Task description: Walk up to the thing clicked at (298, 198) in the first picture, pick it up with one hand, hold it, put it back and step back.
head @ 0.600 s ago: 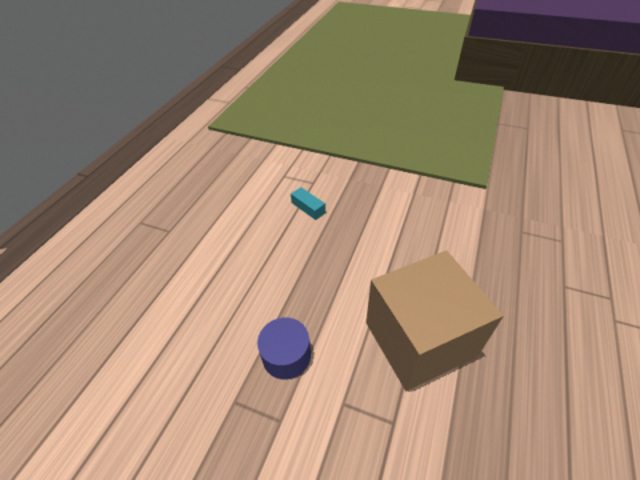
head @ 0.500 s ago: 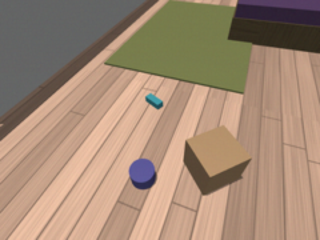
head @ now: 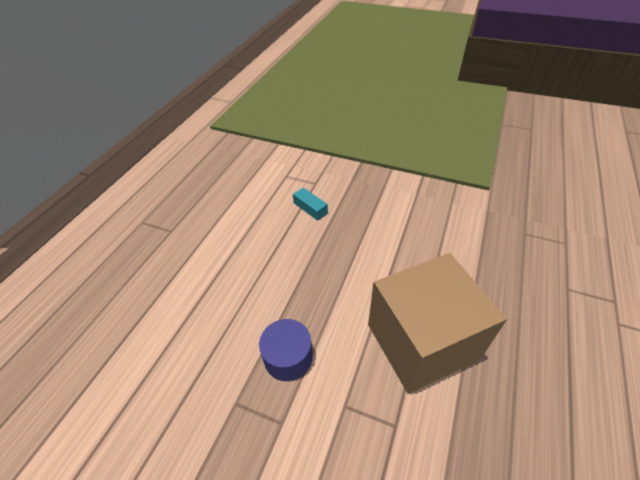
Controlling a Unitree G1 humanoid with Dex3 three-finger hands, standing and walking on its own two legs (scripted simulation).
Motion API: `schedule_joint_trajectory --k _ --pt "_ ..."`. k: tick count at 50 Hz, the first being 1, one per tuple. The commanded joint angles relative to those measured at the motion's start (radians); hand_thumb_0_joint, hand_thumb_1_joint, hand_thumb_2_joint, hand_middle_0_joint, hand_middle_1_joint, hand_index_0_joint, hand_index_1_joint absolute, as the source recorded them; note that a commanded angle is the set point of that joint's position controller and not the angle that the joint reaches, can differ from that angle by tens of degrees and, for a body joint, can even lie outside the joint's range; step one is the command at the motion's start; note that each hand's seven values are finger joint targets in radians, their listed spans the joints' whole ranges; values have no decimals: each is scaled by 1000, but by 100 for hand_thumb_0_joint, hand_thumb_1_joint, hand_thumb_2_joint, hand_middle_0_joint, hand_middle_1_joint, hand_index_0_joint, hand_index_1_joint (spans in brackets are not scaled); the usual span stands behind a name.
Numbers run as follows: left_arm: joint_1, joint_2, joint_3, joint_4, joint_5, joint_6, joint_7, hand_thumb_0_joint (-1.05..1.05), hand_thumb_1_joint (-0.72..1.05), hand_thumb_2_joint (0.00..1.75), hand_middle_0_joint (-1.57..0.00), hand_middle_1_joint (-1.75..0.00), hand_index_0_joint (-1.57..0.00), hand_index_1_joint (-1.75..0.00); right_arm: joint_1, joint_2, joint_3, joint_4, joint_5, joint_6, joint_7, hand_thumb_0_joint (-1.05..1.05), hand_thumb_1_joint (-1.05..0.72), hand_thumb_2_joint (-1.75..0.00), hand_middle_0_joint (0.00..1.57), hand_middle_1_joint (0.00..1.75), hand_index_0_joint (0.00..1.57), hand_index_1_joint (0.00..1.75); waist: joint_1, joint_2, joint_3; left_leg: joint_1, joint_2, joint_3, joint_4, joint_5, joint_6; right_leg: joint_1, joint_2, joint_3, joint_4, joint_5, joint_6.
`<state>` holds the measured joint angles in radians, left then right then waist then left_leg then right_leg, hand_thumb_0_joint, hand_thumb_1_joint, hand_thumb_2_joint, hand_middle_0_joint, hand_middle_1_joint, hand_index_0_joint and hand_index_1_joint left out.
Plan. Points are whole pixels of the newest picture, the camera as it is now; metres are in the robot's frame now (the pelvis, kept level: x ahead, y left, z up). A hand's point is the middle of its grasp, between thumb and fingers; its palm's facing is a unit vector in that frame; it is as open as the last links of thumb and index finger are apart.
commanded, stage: stand
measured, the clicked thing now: (310, 203) +1.36 +0.10 -0.75
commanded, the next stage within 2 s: walk up in 0.52 s
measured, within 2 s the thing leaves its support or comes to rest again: neither
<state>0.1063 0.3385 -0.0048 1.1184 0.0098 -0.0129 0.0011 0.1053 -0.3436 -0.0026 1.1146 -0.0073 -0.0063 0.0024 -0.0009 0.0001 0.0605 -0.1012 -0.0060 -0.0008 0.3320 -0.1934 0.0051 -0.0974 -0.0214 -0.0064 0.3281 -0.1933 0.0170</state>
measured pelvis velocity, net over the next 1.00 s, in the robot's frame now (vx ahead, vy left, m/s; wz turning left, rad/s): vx -0.01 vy -0.08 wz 0.49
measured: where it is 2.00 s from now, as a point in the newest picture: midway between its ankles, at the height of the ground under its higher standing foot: outside the picture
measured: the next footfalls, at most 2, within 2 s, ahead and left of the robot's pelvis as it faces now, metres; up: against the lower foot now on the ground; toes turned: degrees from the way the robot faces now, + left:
left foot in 1.20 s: -0.03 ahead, +0.07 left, +0.00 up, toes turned +39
right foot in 1.48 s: +0.16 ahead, -0.11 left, +0.00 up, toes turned +47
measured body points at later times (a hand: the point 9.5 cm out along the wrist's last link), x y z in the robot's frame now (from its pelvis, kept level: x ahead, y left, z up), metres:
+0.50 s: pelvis +0.00 +0.00 +0.00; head +0.01 +0.00 +0.45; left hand +0.08 +0.30 -0.13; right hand +0.08 -0.30 -0.13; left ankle -0.01 +0.12 -0.75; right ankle -0.01 -0.13 -0.75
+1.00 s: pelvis -0.01 -0.08 -0.01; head +0.03 -0.07 +0.44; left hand -0.04 +0.25 -0.10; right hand +0.20 -0.34 -0.12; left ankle -0.07 +0.08 -0.68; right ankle +0.01 -0.15 -0.75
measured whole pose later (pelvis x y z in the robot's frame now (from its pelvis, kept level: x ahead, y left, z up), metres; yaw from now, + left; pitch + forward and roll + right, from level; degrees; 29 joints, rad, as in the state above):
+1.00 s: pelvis -0.01 -0.08 -0.01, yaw +28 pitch -2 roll +2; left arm 0.14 0.35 0.07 0.79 0.04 0.01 -0.04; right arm 0.29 -0.43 -0.09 0.81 -0.04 0.05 0.03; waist 0.00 -0.01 0.13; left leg -0.46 0.00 -0.05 0.98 -0.33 -0.03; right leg -0.15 -0.04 -0.12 0.47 -0.29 -0.05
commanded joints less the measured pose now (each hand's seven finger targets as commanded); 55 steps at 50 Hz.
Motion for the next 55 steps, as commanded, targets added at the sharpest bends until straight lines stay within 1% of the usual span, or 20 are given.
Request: schedule_joint_trajectory --k 1,25,26,27,28,29,30,33,35,37,38,39,40,41,43,44,46,48,51,55 --pt "-33 210 42 -58 -1 -19 11 0 90 90 -20 -30 -20 -30 -34 -212 -37 -59 1 -26 -13 0 -90 -90 20 30 20 30 2 0 -83 1 129 -98 -47 179 22 15 -110 82 -45 170 -38" --pt "-22 213 43 -61 4 -17 11 0 90 90 -20 -30 -20 -30 -32 -217 -36 -63 -2 -27 -14 0 -90 -90 20 30 20 30 5 -3 -87 8 133 -104 -50 198 23 20 -113 72 -49 163 -35" --pt "-150 306 114 -161 3 7 -3 0 90 90 -20 -30 -20 -30 67 -287 -78 -126 9 -12 -9 0 -90 -90 20 30 20 30 -12 -45 10 -203 109 -267 -4 409 61 65 -43 -37 139 57 -37" --pt "-149 283 119 -190 2 22 -1 0 90 90 -20 -30 -20 -30 108 -302 -88 -133 8 -9 -13 0 -90 -90 20 30 20 30 -19 17 16 -191 153 -349 -26 452 79 12 -13 -20 189 -68 -44" --pt "-106 252 114 -214 -1 27 -3 0 90 90 -20 -30 -20 -30 104 -340 -106 -156 1 -12 -15 0 -90 -90 20 30 20 30 -7 102 -31 -65 201 -436 -28 512 150 -114 15 -19 255 -145 -32" --pt "-74 218 112 -228 -1 31 -5 0 90 90 -20 -30 -20 -30 108 -364 -131 -189 -8 -11 -18 0 -90 -90 20 30 20 30 -11 178 -64 -14 256 -554 -57 489 215 -200 55 -12 376 -293 -20" --pt "-81 219 117 -259 5 39 -11 0 90 90 -20 -30 -20 -30 118 -362 -147 -214 -17 -13 -28 0 -90 -90 20 30 20 30 -9 188 -97 3 278 -627 -69 398 238 -237 41 93 496 -350 -33" --pt "-91 212 120 -317 4 37 -24 0 90 90 -20 -30 -20 -30 111 -310 -144 -269 -26 -19 -49 0 -90 -90 20 30 20 30 13 123 -162 92 187 -479 37 414 183 -299 -5 127 453 -305 -58" --pt "-97 199 122 -350 10 29 -28 0 90 90 -20 -30 -20 -30 129 -295 -144 -301 -30 -12 -42 0 -90 -90 20 30 20 30 9 123 -149 -5 147 -506 64 388 167 -196 37 105 311 -307 -56" --pt "5 191 133 -342 13 23 -17 0 90 90 -20 -30 -20 -30 83 -269 -135 -350 -27 3 -25 0 -90 -90 20 30 20 30 75 69 -136 -214 71 -430 151 285 105 48 60 60 69 -119 -60" --pt "69 253 153 -332 25 21 -7 0 90 90 -20 -30 -20 -30 72 -209 -117 -379 -21 7 -19 0 -90 -90 20 30 20 30 109 -86 -140 -373 -28 -334 283 67 50 170 -66 176 -34 -99 -89" --pt "7 330 164 -367 34 20 -4 0 90 90 -20 -30 -20 -30 144 -162 -103 -384 -14 12 -20 0 -90 -90 20 30 20 30 68 -319 -136 -515 -134 -161 480 -280 -8 172 -322 401 -110 -69 -173" --pt "-101 349 172 -407 38 25 -13 0 90 90 -20 -30 -20 -30 187 -236 -127 -378 -31 21 -32 0 -90 -90 20 30 20 30 37 -275 -125 -496 -27 -108 665 -351 -27 15 -478 466 -131 -180 -293" --pt "-132 296 162 -429 33 18 -17 0 90 90 -20 -30 -20 -30 193 -271 -137 -361 -29 29 -26 0 -90 -90 20 30 20 30 6 -175 -57 -444 -7 -119 741 -303 -26 -80 -442 435 -118 -138 -307" --pt "-150 237 137 -435 30 7 -16 0 90 90 -20 -30 -20 -30 205 -266 -141 -357 -31 38 3 0 -90 -90 20 30 20 30 -14 -111 24 -428 5 -134 797 -156 -35 -125 -292 232 -92 -50 -210" --pt "-137 241 142 -428 33 5 -15 0 90 90 -20 -30 -20 -30 229 -246 -131 -359 -27 35 13 0 -90 -90 20 30 20 30 -20 -148 17 -450 9 -111 790 -132 -29 -80 -259 159 -69 6 -199" --pt "-27 237 148 -417 29 -2 -22 0 90 90 -20 -30 -20 -30 238 -228 -123 -361 -26 33 27 0 -90 -90 20 30 20 30 20 -145 -1 -480 11 -67 693 -130 -22 46 -220 82 -21 105 -165" --pt "18 258 154 -432 35 -2 -30 0 90 90 -20 -30 -20 -30 180 -223 -123 -397 -28 38 33 0 -90 -90 20 30 20 30 50 -170 8 -490 26 -34 612 -140 -30 82 -242 75 -34 105 -181" --pt "104 303 150 -443 26 3 -34 0 90 90 -20 -30 -20 -30 142 -239 -124 -430 -43 28 33 0 -90 -90 20 30 20 30 65 -155 -30 -437 37 11 524 -168 -28 97 -272 28 50 237 -185" --pt "108 335 155 -470 27 9 -38 0 90 90 -20 -30 -20 -30 166 -219 -121 -441 -16 18 24 0 -90 -90 20 30 20 30 50 -191 -52 -299 20 57 413 -202 4 15 -318 -7 125 315 -199"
